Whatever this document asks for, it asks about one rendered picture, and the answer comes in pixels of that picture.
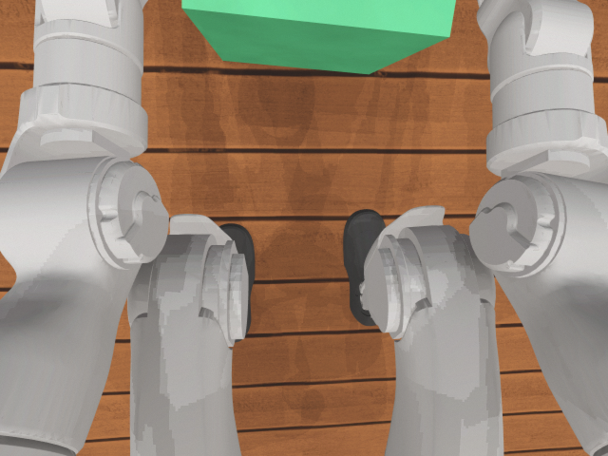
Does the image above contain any carton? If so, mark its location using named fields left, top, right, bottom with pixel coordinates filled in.
left=181, top=0, right=456, bottom=74

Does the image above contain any robot left foot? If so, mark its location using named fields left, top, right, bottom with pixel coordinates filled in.
left=219, top=223, right=255, bottom=342

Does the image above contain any robot right forearm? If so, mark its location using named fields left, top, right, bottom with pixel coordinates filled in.
left=477, top=0, right=608, bottom=184

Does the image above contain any right robot upper arm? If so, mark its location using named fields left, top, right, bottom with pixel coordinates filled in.
left=469, top=171, right=608, bottom=456

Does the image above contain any left robot upper arm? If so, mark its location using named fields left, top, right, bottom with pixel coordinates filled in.
left=0, top=156, right=169, bottom=456

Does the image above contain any robot left forearm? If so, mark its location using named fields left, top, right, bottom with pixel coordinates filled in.
left=0, top=0, right=148, bottom=179

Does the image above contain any robot right thigh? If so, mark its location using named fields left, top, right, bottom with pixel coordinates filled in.
left=370, top=225, right=504, bottom=456

